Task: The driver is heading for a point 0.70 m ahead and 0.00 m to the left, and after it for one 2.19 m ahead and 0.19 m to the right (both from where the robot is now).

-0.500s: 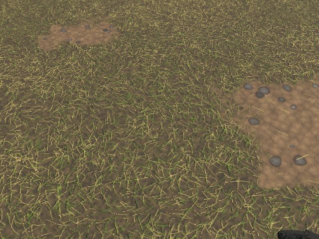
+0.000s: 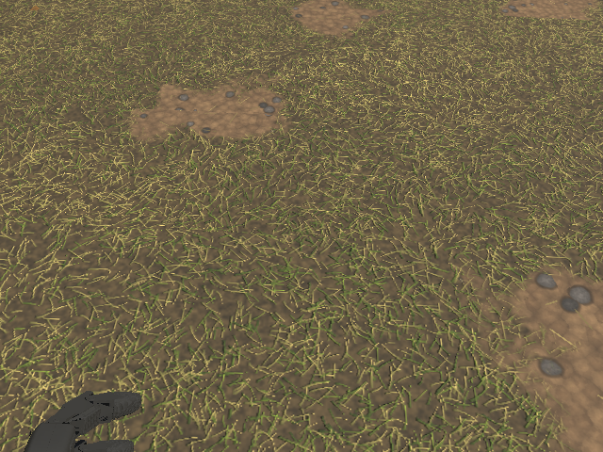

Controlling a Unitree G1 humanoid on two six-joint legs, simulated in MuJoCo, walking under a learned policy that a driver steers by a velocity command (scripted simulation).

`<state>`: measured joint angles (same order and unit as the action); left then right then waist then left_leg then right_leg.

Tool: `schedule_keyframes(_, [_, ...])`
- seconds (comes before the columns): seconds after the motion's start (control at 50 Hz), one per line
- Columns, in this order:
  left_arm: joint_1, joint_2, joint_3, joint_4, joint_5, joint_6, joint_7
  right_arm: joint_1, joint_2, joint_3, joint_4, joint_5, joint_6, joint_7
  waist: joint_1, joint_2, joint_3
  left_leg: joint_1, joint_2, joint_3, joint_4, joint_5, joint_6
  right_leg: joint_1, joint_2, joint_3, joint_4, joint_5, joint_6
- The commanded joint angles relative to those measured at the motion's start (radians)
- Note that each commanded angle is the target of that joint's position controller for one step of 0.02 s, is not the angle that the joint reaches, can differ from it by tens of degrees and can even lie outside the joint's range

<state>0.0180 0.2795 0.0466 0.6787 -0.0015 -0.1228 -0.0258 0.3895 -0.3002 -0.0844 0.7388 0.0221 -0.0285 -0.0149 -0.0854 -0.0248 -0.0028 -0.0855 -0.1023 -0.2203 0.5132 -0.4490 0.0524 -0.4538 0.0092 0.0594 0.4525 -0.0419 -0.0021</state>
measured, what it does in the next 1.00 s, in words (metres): walks ahead: left foot, then right foot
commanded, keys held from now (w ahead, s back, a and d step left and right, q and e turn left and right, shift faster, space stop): w+q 0.04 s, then w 0.76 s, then w+e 0.20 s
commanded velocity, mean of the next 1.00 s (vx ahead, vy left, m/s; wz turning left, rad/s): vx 0.50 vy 0.00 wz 0.12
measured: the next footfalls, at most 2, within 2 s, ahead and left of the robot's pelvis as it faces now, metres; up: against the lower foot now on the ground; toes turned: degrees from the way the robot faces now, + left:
left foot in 0.48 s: +0.39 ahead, +0.16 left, +0.00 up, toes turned +9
right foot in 1.00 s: +0.76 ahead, -0.03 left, +0.00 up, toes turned +2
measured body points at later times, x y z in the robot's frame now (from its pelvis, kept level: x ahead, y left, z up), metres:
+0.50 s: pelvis +0.26 +0.04 +0.00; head +0.29 +0.05 +0.45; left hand +0.20 +0.32 -0.13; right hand +0.53 -0.15 -0.06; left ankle +0.35 +0.16 -0.73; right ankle +0.12 -0.13 -0.72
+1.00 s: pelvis +0.55 +0.06 +0.00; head +0.57 +0.06 +0.45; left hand +0.75 +0.29 -0.09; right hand +0.56 -0.20 -0.14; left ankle +0.35 +0.16 -0.72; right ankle +0.72 -0.03 -0.71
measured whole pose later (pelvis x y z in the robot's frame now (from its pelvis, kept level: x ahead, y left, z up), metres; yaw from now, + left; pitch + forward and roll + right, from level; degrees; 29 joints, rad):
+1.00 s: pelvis +0.55 +0.06 +0.00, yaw +4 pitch +3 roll +1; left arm 0.07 0.25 -0.02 0.73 0.05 -0.06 -0.07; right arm 0.45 -0.25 -0.01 0.87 -0.09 -0.10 0.06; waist -0.07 -0.01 -0.03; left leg 0.13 0.01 0.09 0.26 -0.43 -0.01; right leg -0.59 0.00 -0.03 0.55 0.07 -0.09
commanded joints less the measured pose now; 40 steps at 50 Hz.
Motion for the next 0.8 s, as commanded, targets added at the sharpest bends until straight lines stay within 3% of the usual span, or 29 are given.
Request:
schedule_keyframes(0.02, [0.317,0.269,0.091,-0.008,0.031,-0.017,0.019,0.026,-0.009,0.01,-0.103,-0.002,-0.018,-0.001,0.16,-0.096,-0.304,-0.432,0.027,0.007,0.497,0.106,0.0,0.748,-0.337,0.411,-0.021,-0.14,-0.196])
schedule_keyframes(0.04, [0.36,0.254,0.092,0.024,0.01,-0.004,0.009,0.08,-0.046,0.013,-0.117,0.018,-0.025,-0.002,0.143,-0.309,-0.335,-0.669,0.034,0.048,0.71,-0.164,-0.026,0.832,-0.454,0.752,-0.123,-0.403,-0.28])
schedule_keyframes(0.06, [0.315,0.163,0.068,0.009,-0.002,0.001,0.009,0.019,-0.133,-0.008,-0.097,0.022,-0.022,-0.003,0.166,-0.165,-0.195,-0.732,0.09,0.026,0.791,-0.081,-0.035,0.721,-0.408,0.664,-0.161,-0.528,-0.243])
schedule_keyframes(0.08, [0.274,0.125,0.055,0.008,0.003,0.01,0.012,-0.064,-0.145,-0.012,-0.107,0.009,-0.017,-0.002,0.169,-0.088,-0.098,-0.724,0.12,0.064,0.794,0.003,-0.038,0.596,-0.359,0.508,-0.167,-0.454,-0.204])
schedule_keyframes(0.1, [0.235,0.106,0.045,0.013,0.011,0.016,0.01,-0.108,-0.127,-0.01,-0.118,-0.004,-0.017,0.0,0.149,-0.049,-0.033,-0.693,0.143,0.077,0.751,0.058,-0.038,0.477,-0.312,0.403,-0.19,-0.34,-0.193])
schedule_keyframes(0.14, [0.203,0.081,0.034,0.027,0.018,0.014,0.01,-0.114,-0.089,-0.007,-0.123,-0.001,-0.016,0.009,0.107,-0.078,0.013,-0.613,0.179,0.081,0.662,0.112,-0.035,0.347,-0.253,0.272,-0.237,-0.199,-0.186])
schedule_keyframes(0.18, [0.211,0.091,0.037,0.046,0.008,0.006,0.008,-0.113,-0.054,0.002,-0.123,-0.001,-0.013,0.015,0.094,-0.08,0.011,-0.591,0.185,0.105,0.583,0.129,-0.04,0.319,-0.243,0.201,-0.271,-0.107,-0.207])
schedule_keyframes(0.22, [0.222,0.126,0.046,0.065,0.0,0.003,0.01,-0.161,-0.035,0.014,-0.14,-0.012,-0.016,0.017,0.096,-0.058,0.017,-0.605,0.199,0.126,0.47,0.193,-0.05,0.322,-0.251,0.151,-0.297,-0.021,-0.226])
schedule_keyframes(0.28, [0.237,0.155,0.051,0.085,-0.01,0.013,0.013,-0.247,-0.016,0.03,-0.154,-0.014,-0.031,0.03,0.123,-0.043,0.024,-0.556,0.202,0.171,0.272,0.351,-0.054,0.319,-0.224,0.055,-0.31,0.047,-0.21])
schedule_keyframes(0.32, [0.271,0.171,0.053,0.103,-0.017,0.021,0.014,-0.312,-0.014,0.034,-0.165,-0.009,-0.038,0.039,0.149,-0.044,0.032,-0.504,0.183,0.2,0.166,0.42,-0.055,0.321,-0.212,0.014,-0.302,0.058,-0.193])
schedule_keyframes(0.38, [0.329,0.189,0.054,0.136,-0.027,0.036,0.012,-0.383,-0.03,0.031,-0.191,0.0,-0.042,0.048,0.167,-0.053,0.048,-0.482,0.164,0.214,0.081,0.417,-0.038,0.384,-0.248,0.018,-0.281,0.07,-0.18])
schedule_keyframes(0.42, [0.339,0.202,0.058,0.152,-0.032,0.048,0.014,-0.389,-0.049,0.025,-0.2,0.0,-0.044,0.053,0.149,-0.066,0.05,-0.451,0.15,0.222,0.036,0.361,-0.011,0.434,-0.273,0.02,-0.243,0.133,-0.164])
schedule_keyframes(0.46, [0.319,0.206,0.055,0.158,-0.037,0.058,0.02,-0.254,-0.091,-0.001,-0.162,-0.01,-0.044,0.049,0.058,-0.061,-0.028,-0.229,0.104,0.265,-0.033,0.362,0.03,0.429,-0.239,-0.037,-0.074,0.382,-0.127])
schedule_keyframes(0.48, [0.325,0.177,0.043,0.157,-0.028,0.058,0.023,-0.108,-0.139,-0.026,-0.118,-0.015,-0.041,0.04,-0.008,-0.038,-0.122,-0.004,0.112,0.252,-0.027,0.378,0.06,0.348,-0.19,-0.081,0.114,0.406,-0.095])
schedule_keyframes(0.5, [0.328,0.109,0.014,0.124,0.01,0.053,0.025,0.07,-0.225,-0.048,-0.092,-0.024,-0.032,0.025,-0.064,0.126,-0.273,0.286,0.34,-0.017,0.001,0.431,0.131,0.125,-0.126,-0.128,0.462,0.057,-0.047])
schedule_keyframes(0.52, [0.428,0.034,-0.009,0.111,-0.004,0.032,0.019,0.068,-0.27,-0.048,-0.085,-0.024,-0.031,0.032,0.009,0.349,-0.372,0.478,0.505,-0.463,-0.146,0.208,0.278,-0.198,0.025,-0.045,0.737,-0.54,-0.01])
schedule_keyframes(0.54, [0.351,0.146,0.017,0.119,-0.027,0.019,0.013,0.044,-0.174,-0.025,-0.09,-0.013,-0.034,0.037,-0.025,0.213,-0.284,0.415,0.473,-0.443,-0.194,0.087,0.247,-0.311,-0.033,0.036,0.828,-0.533,-0.019])
schedule_keyframes(0.56, [0.269,0.167,0.025,0.091,-0.041,0.012,0.01,-0.017,-0.141,-0.011,-0.092,-0.009,-0.038,0.038,-0.012,0.174,-0.154,0.296,0.436,-0.302,-0.212,0.127,0.213,-0.354,-0.076,0.013,0.816,-0.438,-0.032])
schedule_keyframes(0.58, [0.237,0.151,0.022,0.09,-0.032,0.012,0.014,-0.076,-0.119,-0.003,-0.096,-0.014,-0.04,0.04,0.019,0.101,-0.094,0.173,0.392,-0.207,-0.233,0.218,0.198,-0.32,-0.113,-0.003,0.774,-0.354,-0.029])
schedule_keyframes(0.6, [0.23,0.142,0.025,0.09,-0.016,0.016,0.016,-0.12,-0.096,0.002,-0.097,-0.02,-0.042,0.043,0.048,0.095,-0.047,0.075,0.359,-0.139,-0.264,0.298,0.191,-0.28,-0.136,-0.002,0.715,-0.297,-0.02])
schedule_keyframes(0.62, [0.252,0.128,0.024,0.096,-0.015,0.025,0.013,-0.143,-0.082,0.006,-0.098,-0.028,-0.045,0.043,0.079,0.116,-0.041,0.011,0.34,-0.098,-0.293,0.344,0.189,-0.222,-0.154,0.006,0.691,-0.258,-0.013])
schedule_keyframes(0.64, [0.276,-0.004,-0.036,0.099,0.141,0.009,-0.013,-0.062,0.017,0.041,-0.055,-0.104,-0.086,0.028,0.092,0.136,-0.018,-0.057,0.328,-0.074,-0.331,0.203,0.181,-0.218,-0.131,0.021,0.678,-0.221,-0.031])
schedule_keyframes(0.66, [0.268,-0.003,-0.032,0.105,0.132,0.013,-0.022,-0.065,0.006,0.035,-0.052,-0.104,-0.102,0.028,0.092,0.121,0.005,-0.065,0.324,-0.062,-0.356,0.179,0.185,-0.25,-0.121,0.021,0.645,-0.19,-0.033])
schedule_keyframes(0.7, [0.208,0.046,-0.028,0.086,0.091,0.022,-0.032,-0.095,-0.049,0.023,-0.06,-0.103,-0.115,0.04,0.09,0.1,0.0,-0.07,0.319,-0.008,-0.371,0.23,0.202,-0.309,-0.117,0.007,0.571,-0.073,-0.023])
schedule_keyframes(0.74, [0.143,0.047,-0.039,0.062,0.088,0.035,-0.033,-0.066,-0.061,0.025,-0.045,-0.111,-0.113,0.056,0.072,0.075,0.002,-0.069,0.329,0.031,-0.374,0.309,0.223,-0.334,-0.125,0.0,0.453,0.029,0.002])
schedule_keyframes(0.8, [0.07,0.028,-0.059,0.034,0.082,0.047,-0.039,-0.018,-0.075,0.028,-0.01,-0.11,-0.103,0.083,0.052,0.071,0.022,-0.106,0.309,0.106,-0.358,0.43,0.228,-0.264,-0.105,-0.036,0.289,0.158,0.007])
Velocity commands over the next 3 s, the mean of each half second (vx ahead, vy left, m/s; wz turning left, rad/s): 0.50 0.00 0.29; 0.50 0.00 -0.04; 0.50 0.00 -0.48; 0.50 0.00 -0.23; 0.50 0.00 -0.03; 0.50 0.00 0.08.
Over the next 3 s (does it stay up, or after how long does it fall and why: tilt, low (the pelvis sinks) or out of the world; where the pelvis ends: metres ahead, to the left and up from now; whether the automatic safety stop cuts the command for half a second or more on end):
stays up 1.64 -0.28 -0.18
